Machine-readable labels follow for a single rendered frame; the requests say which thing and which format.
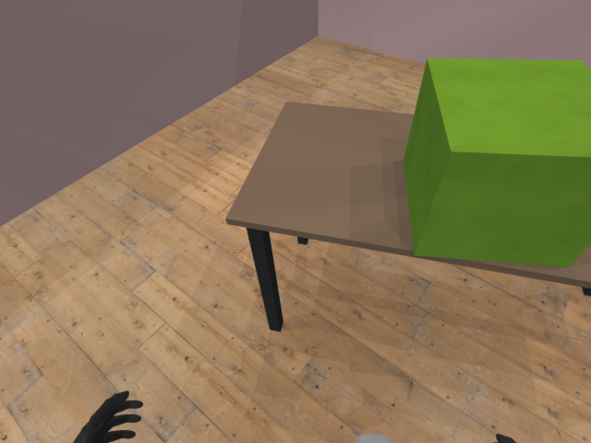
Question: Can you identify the carton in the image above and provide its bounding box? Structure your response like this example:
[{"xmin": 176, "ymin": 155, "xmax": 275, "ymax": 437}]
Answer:
[{"xmin": 404, "ymin": 58, "xmax": 591, "ymax": 267}]

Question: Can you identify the robot left hand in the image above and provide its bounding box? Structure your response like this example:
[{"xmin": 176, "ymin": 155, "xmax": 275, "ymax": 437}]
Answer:
[{"xmin": 73, "ymin": 390, "xmax": 143, "ymax": 443}]

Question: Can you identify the table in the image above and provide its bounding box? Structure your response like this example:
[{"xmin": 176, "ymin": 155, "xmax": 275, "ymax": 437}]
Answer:
[{"xmin": 225, "ymin": 102, "xmax": 591, "ymax": 332}]

